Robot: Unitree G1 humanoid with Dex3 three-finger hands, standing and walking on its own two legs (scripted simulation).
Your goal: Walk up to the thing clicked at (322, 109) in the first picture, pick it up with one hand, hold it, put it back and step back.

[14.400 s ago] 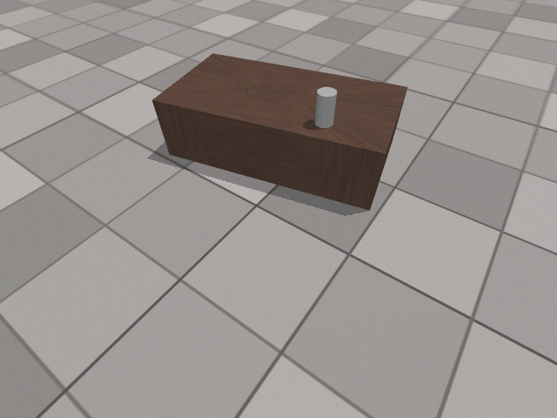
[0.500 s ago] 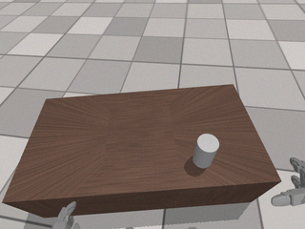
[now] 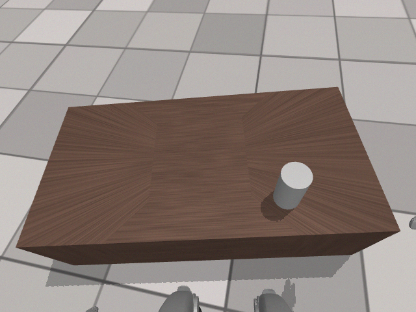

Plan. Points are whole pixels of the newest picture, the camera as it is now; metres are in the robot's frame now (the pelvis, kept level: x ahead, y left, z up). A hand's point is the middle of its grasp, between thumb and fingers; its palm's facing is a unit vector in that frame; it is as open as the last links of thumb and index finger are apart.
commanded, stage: go down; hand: right
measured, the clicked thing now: (291, 187) +0.49 -0.20 -0.27
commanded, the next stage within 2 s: approach in 0.80 s
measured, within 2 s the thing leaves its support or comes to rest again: neither
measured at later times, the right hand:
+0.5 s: hand out of the picture +0.37 -0.39 +0.01, palm faces +0.18 +0.98 -0.13, open 17.0 cm
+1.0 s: hand out of the picture +0.39 -0.39 +0.02, palm faces +0.19 +0.98 -0.11, open 17.5 cm
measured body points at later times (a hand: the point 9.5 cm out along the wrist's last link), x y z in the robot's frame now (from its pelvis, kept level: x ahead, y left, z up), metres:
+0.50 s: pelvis +0.01 -0.01 +0.00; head +0.13 -0.05 +0.43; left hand +0.08 +0.28 -0.10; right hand +0.36 -0.44 +0.02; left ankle +0.04 +0.14 -0.67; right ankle +0.02 -0.13 -0.67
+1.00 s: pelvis +0.00 -0.01 -0.01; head +0.13 -0.05 +0.42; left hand +0.07 +0.28 -0.10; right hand +0.37 -0.45 +0.03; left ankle +0.04 +0.14 -0.67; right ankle +0.02 -0.13 -0.67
